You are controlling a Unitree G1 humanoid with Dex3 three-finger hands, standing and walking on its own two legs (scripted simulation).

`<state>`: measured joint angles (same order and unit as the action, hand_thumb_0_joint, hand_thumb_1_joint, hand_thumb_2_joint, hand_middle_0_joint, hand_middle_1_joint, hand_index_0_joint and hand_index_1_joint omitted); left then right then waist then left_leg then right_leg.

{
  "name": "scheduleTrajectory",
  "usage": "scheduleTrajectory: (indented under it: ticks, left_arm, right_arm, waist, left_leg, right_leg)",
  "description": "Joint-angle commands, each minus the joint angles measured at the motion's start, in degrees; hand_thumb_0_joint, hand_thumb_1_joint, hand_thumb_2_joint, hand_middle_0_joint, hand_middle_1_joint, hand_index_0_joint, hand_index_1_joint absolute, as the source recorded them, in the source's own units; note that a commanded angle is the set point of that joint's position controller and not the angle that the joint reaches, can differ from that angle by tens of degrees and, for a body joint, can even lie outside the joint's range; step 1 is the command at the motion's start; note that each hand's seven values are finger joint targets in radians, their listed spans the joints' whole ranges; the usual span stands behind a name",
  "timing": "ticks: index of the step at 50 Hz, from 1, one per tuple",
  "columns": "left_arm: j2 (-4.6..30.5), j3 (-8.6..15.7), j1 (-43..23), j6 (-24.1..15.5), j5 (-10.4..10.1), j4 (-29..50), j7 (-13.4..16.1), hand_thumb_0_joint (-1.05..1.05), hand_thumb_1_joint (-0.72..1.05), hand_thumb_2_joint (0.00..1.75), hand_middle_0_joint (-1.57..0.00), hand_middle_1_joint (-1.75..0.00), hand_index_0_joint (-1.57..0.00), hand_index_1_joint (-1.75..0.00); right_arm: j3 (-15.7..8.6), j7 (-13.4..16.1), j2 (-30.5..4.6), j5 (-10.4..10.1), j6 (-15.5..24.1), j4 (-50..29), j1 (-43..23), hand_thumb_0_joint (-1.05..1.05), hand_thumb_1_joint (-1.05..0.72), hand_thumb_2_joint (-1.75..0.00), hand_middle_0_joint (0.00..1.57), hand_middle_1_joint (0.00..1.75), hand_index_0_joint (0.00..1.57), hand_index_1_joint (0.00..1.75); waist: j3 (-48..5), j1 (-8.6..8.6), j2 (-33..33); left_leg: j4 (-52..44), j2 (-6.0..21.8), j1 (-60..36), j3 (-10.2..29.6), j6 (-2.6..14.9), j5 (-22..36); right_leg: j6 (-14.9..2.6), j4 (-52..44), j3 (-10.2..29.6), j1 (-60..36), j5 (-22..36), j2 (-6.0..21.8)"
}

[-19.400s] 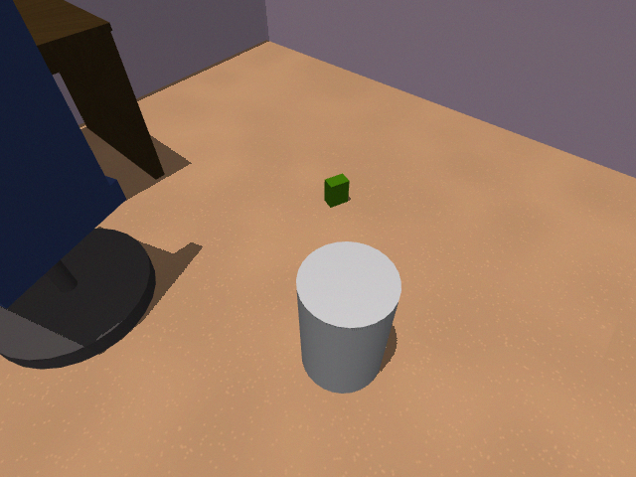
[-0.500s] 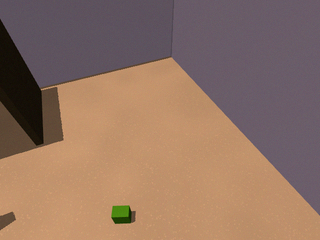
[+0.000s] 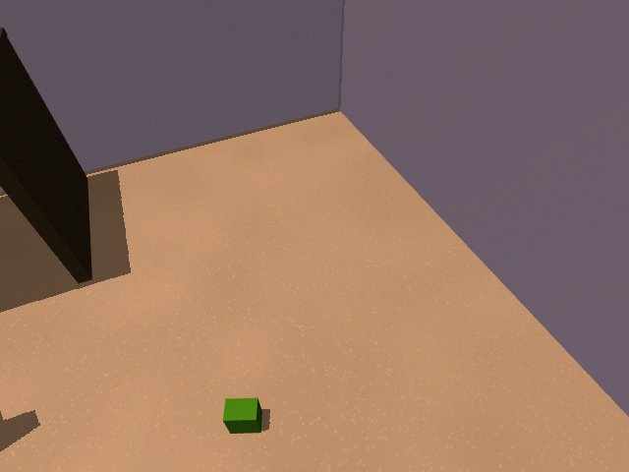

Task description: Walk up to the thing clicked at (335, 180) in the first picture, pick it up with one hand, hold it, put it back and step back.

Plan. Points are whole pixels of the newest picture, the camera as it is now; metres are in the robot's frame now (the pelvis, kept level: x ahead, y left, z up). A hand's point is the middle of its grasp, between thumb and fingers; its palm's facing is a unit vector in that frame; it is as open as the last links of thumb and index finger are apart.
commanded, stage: stand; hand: left
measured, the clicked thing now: (243, 416) +0.43 +0.23 -0.72
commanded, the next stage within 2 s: none
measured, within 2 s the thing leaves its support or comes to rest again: neither
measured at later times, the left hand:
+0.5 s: hand out of the picture +0.06 +0.26 -0.16, palm faces -0.02 -0.94 -0.34, open 7.4 cm
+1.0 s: hand out of the picture +0.08 +0.26 -0.16, palm faces -0.02 -0.94 -0.34, open 7.4 cm
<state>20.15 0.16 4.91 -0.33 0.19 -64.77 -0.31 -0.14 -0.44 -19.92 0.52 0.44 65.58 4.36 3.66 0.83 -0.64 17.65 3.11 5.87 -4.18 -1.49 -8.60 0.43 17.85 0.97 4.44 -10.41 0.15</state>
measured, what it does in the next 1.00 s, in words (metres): stands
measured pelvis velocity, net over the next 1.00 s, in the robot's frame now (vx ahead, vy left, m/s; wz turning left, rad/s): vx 0.01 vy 0.01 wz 0.02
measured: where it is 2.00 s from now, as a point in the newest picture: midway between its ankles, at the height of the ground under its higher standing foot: outside the picture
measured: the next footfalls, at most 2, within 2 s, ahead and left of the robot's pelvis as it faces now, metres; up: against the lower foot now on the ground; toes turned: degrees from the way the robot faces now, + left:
none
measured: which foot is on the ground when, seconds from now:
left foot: down 0.00-1.00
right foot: down 0.00-1.00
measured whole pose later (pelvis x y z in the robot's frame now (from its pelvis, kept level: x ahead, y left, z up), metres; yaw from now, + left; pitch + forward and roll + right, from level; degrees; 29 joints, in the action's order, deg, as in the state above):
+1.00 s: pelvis +0.01 +0.01 +0.00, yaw +1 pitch -2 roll +0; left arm 20.3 -0.1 6.2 -0.5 0.4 -64.4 -0.3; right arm -0.2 -0.4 -19.9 0.6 0.8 65.4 5.3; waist 3.2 0.6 0.0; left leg 18.3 2.3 6.8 -3.3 -1.0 -9.4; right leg 0.9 17.8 0.1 4.6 -11.1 0.9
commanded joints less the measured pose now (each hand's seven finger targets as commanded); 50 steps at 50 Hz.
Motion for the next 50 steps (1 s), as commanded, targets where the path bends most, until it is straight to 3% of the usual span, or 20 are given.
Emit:
scheduleTrajectory:
  ticks: [1, 6, 18, 29, 31, 36, 38, 42, 44, 50]
  left_arm:
    - [12.7, 2.1, -2.4, -1.3, 0.2, 3.1, 0.9, 0.00, 0.90, 0.90, -0.20, -0.30, -0.20, -0.30]
    - [12.5, 2.1, -2.0, -1.4, 0.1, 3.0, 0.7, 0.00, 0.90, 0.90, -0.20, -0.30, -0.20, -0.30]
    - [12.9, 2.2, -1.0, -1.3, 0.4, 3.2, 0.7, 0.00, 0.90, 0.90, -0.20, -0.30, -0.20, -0.30]
    - [12.1, 1.9, 0.1, -1.3, 0.3, 3.0, 0.6, 0.00, 0.90, 0.90, -0.20, -0.30, -0.20, -0.30]
    - [12.7, 2.0, -0.3, -1.3, 0.2, 3.1, 0.7, 0.00, 0.90, 0.90, -0.20, -0.30, -0.20, -0.30]
    - [12.3, 1.9, 0.2, -1.5, 0.2, 3.2, 0.7, 0.00, 0.90, 0.90, -0.20, -0.30, -0.20, -0.30]
    - [12.3, 1.9, -0.2, -1.5, 0.2, 3.2, 0.8, 0.00, 0.90, 0.90, -0.20, -0.30, -0.20, -0.30]
    - [12.3, 1.9, -0.3, -1.5, 0.3, 3.4, 0.8, 0.00, 0.90, 0.90, -0.20, -0.30, -0.20, -0.30]
    - [12.6, 1.9, -0.1, -1.5, 0.2, 3.2, 0.9, 0.00, 0.90, 0.90, -0.20, -0.30, -0.20, -0.30]
    - [12.3, 1.8, -0.1, -1.7, 0.3, 3.3, 1.0, 0.00, 0.90, 0.90, -0.20, -0.30, -0.20, -0.30]
  right_arm:
    - [-2.2, 0.5, -12.0, 0.1, 1.1, -3.1, -2.6, 0.00, -0.90, -0.90, 0.20, 0.30, 0.20, 0.30]
    - [-2.4, 0.5, -12.2, 0.2, 1.3, -2.7, -2.1, 0.00, -0.90, -0.90, 0.20, 0.30, 0.20, 0.30]
    - [-2.6, 0.4, -12.1, 0.3, 1.1, -2.7, -1.0, 0.00, -0.90, -0.90, 0.20, 0.30, 0.20, 0.30]
    - [-2.4, 0.5, -12.4, 0.0, 1.3, -2.8, -0.9, 0.00, -0.90, -0.90, 0.20, 0.30, 0.20, 0.30]
    - [-2.3, 0.5, -12.0, 0.1, 1.1, -2.7, -0.3, 0.00, -0.90, -0.90, 0.20, 0.30, 0.20, 0.30]
    - [-2.2, 0.5, -12.4, 0.0, 1.3, -3.0, -0.6, 0.00, -0.90, -0.90, 0.20, 0.30, 0.20, 0.30]
    - [-2.3, 0.5, -12.4, 0.0, 1.2, -3.0, -0.3, 0.00, -0.90, -0.90, 0.20, 0.30, 0.20, 0.30]
    - [-2.3, 0.6, -12.3, 0.1, 1.3, -3.1, -0.4, 0.00, -0.90, -0.90, 0.20, 0.30, 0.20, 0.30]
    - [-2.1, 0.6, -12.0, 0.0, 1.3, -3.1, -0.6, 0.00, -0.90, -0.90, 0.20, 0.30, 0.20, 0.30]
    - [-2.3, 0.6, -12.4, -0.1, 1.2, -3.3, -1.0, 0.00, -0.90, -0.90, 0.20, 0.30, 0.20, 0.30]
  waist:
    - [-4.1, -0.24, 1.2]
    - [-4.2, -0.38, 0.3]
    - [-3.3, -0.39, 1.8]
    - [-4.1, -0.61, 0.1]
    - [-2.9, -0.46, 1.5]
    - [-5.1, -0.53, 0.6]
    - [-4.9, -0.41, 1.1]
    - [-6.1, -0.47, 0.4]
    - [-4.6, -0.46, 0.7]
    - [-7.0, -0.41, 0.8]
  left_leg:
    - [-2.8, 5.6, -3.0, 5.7, 2.06, 2.5]
    - [-2.9, 5.5, -2.5, 5.8, 2.04, 2.5]
    - [-3.2, 5.3, -1.0, 6.7, 2.35, -2.0]
    - [-2.9, 5.2, -1.1, 6.8, 2.19, 1.4]
    - [-3.4, 4.9, 0.0, 7.0, 2.11, -1.2]
    - [-1.9, 5.4, -2.5, 6.7, 2.46, 5.8]
    - [-2.3, 5.2, -1.5, 6.6, 2.33, 3.9]
    - [-1.4, 5.5, -2.5, 6.2, 2.31, 8.0]
    - [-2.1, 5.3, -1.5, 6.6, 2.07, 6.5]
    - [-0.7, 5.8, -3.9, 6.4, 2.30, 11.5]
  right_leg:
    - [-1.21, -4.2, 4.8, 4.3, 5.1, 7.0]
    - [-1.32, -4.3, 5.1, 4.3, 5.0, 7.1]
    - [-1.49, -4.7, 4.7, 5.9, -1.4, 6.8]
    - [-1.55, -3.5, 4.5, 4.7, 3.2, 7.0]
    - [-1.55, -3.9, 4.5, 5.1, -0.2, 6.8]
    - [-1.51, -3.3, 4.4, 3.8, 7.1, 7.4]
    - [-1.48, -3.3, 4.1, 3.4, 5.3, 7.4]
    - [-1.62, -2.8, 4.1, 2.2, 9.5, 7.8]
    - [-1.40, -3.2, 3.9, 2.7, 7.8, 7.5]
    - [-1.27, -2.5, 3.6, 1.0, 13.2, 7.9]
